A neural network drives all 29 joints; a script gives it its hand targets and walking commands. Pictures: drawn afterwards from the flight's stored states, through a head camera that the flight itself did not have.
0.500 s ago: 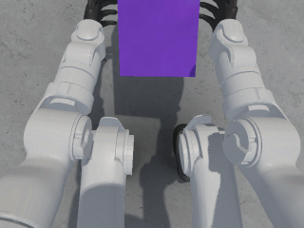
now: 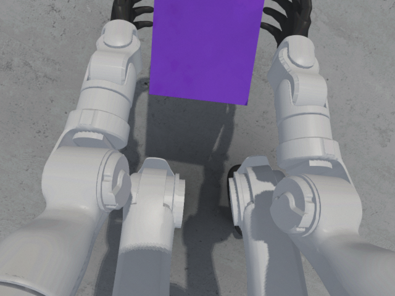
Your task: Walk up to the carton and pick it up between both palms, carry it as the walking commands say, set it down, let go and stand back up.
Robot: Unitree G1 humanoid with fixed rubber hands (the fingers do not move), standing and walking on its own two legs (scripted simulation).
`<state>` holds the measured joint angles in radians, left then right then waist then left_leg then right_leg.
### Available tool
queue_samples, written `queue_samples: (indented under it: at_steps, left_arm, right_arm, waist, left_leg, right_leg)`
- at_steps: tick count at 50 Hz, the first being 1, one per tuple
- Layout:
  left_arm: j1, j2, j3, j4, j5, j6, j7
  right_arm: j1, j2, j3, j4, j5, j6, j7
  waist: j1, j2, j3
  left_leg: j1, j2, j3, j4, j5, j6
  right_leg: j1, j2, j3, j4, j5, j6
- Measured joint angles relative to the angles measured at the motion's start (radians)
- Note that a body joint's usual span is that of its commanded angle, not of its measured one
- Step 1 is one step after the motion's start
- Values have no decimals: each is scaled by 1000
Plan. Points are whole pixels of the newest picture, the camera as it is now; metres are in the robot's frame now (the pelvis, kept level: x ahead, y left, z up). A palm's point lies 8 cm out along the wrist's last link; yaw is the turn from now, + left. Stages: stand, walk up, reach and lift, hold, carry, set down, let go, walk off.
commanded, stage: reach and lift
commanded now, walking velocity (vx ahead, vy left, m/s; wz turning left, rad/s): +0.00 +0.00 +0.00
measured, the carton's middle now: (207, 29) +0.55 -0.01 -0.24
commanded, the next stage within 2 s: none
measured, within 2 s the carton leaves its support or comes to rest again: neither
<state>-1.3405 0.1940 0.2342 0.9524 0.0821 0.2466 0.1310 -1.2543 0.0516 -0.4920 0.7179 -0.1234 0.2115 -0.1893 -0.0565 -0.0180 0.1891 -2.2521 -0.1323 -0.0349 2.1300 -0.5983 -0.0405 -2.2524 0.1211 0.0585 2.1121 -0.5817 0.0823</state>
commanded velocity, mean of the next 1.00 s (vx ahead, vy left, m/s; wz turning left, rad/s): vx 0.00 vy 0.00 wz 0.00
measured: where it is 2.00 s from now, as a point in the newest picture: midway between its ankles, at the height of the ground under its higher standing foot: (201, 213)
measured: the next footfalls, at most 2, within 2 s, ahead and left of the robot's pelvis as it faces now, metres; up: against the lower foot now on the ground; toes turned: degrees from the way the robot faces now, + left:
none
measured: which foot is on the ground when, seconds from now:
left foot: down 0.00-1.00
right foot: down 0.00-1.00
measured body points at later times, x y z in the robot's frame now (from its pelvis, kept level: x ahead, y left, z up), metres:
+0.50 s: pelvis +0.00 -0.01 +0.04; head +0.31 -0.01 +0.36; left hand +0.53 +0.12 -0.09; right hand +0.51 -0.14 -0.07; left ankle +0.10 +0.11 -0.36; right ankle +0.11 -0.13 -0.36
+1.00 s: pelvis +0.00 -0.01 +0.09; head +0.28 +0.01 +0.44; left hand +0.51 +0.12 -0.02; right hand +0.50 -0.14 +0.01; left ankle +0.10 +0.11 -0.36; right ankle +0.11 -0.13 -0.36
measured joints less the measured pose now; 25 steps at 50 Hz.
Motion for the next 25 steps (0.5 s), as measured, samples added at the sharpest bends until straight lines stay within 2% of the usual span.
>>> queue_samples:
  at_steps: [4, 9, 11, 15, 21, 25]
  left_arm:
    - [31, -18, -12, -35, -2, 3, 15]
    - [65, -40, -22, -70, 2, 16, 30]
    - [81, -48, -13, -69, 18, 22, 37]
    - [105, -60, 16, -63, 58, 32, 32]
    - [128, -63, 58, -59, 88, 36, 18]
    - [130, -68, 77, -61, 90, 36, 7]
  right_arm:
    - [22, 11, 16, -34, 9, 2, -41]
    - [34, 32, 36, -48, 11, -5, -142]
    - [40, 43, 36, -37, 5, -6, -153]
    - [48, 52, 21, 0, -24, -11, -137]
    - [76, 56, -1, 14, -47, -10, -41]
    - [90, 67, -7, -16, -49, 0, -33]
  waist:
    - [1, -1, -12]
    - [-3, -6, -36]
    - [-7, -9, -65]
    - [-9, -13, -114]
    - [-10, -9, -153]
    - [-8, -2, -160]
  left_leg:
    - [14, -5, -5, -10, -6, -3]
    - [40, -8, -8, -25, -11, -6]
    - [44, -7, -10, -36, -11, -9]
    - [56, -7, -13, -66, -5, -15]
    - [79, -6, -16, -118, 17, -23]
    - [95, -7, -19, -144, 30, -25]
  right_leg:
    - [15, 6, 2, -10, -7, 2]
    - [40, 14, 8, -24, -13, 4]
    - [41, 18, 10, -33, -11, 3]
    - [48, 24, 14, -60, -2, -1]
    - [64, 29, 21, -105, 22, -8]
    - [79, 33, 24, -130, 37, -8]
